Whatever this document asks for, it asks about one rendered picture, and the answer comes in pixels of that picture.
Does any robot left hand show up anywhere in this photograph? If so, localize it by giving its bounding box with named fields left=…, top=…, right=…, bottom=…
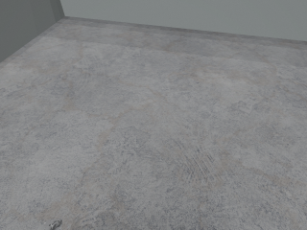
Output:
left=36, top=218, right=62, bottom=230

